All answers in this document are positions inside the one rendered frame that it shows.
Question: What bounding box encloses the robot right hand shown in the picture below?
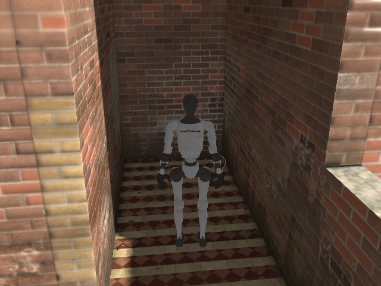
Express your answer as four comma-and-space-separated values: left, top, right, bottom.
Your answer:
210, 173, 224, 189

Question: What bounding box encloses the robot right forearm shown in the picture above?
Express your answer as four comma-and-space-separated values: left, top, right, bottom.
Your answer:
211, 145, 223, 174

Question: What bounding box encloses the robot head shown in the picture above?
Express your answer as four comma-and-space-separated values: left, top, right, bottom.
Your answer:
180, 95, 201, 124

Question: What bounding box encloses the robot left upper arm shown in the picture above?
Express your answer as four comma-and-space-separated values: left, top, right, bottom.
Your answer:
163, 120, 178, 154

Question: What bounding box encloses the left robot foot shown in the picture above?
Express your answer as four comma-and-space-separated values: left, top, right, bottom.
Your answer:
176, 232, 184, 247

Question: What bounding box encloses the robot right upper arm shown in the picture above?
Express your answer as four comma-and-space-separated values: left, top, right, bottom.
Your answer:
203, 120, 218, 154

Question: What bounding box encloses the robot left hand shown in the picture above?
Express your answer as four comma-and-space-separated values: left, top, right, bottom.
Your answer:
157, 173, 171, 189

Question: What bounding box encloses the robot left forearm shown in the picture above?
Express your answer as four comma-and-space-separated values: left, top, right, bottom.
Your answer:
158, 146, 170, 175

